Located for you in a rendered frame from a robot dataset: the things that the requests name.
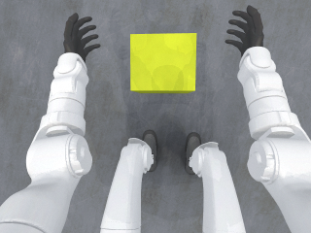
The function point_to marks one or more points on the right robot upper arm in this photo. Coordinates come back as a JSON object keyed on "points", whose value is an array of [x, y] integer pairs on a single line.
{"points": [[283, 166]]}

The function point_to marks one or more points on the left robot foot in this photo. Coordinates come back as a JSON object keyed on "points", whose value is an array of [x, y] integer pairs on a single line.
{"points": [[150, 138]]}

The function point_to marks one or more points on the robot left hand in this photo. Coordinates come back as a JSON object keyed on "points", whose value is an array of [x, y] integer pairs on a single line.
{"points": [[73, 41]]}

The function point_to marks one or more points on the robot left shin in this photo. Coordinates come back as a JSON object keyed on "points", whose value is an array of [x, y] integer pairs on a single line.
{"points": [[138, 141]]}

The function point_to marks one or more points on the left robot upper arm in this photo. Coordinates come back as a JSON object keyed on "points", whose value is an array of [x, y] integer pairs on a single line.
{"points": [[55, 165]]}

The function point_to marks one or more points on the robot right hand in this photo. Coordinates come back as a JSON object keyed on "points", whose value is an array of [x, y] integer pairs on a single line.
{"points": [[253, 36]]}

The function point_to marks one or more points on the robot right forearm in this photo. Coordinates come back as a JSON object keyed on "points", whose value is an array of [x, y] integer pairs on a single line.
{"points": [[266, 99]]}

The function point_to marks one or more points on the carton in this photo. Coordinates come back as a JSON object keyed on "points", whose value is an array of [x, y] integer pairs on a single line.
{"points": [[163, 63]]}

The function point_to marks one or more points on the robot left forearm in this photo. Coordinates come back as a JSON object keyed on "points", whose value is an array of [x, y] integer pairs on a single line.
{"points": [[67, 101]]}

